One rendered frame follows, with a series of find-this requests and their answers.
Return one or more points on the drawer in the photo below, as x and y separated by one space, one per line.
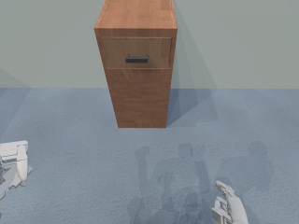
156 47

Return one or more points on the right robot hand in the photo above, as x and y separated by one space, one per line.
231 211

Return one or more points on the left robot hand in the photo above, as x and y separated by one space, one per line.
14 160

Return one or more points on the handle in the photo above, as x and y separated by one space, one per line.
136 59

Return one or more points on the cabinet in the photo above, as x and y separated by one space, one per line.
140 96

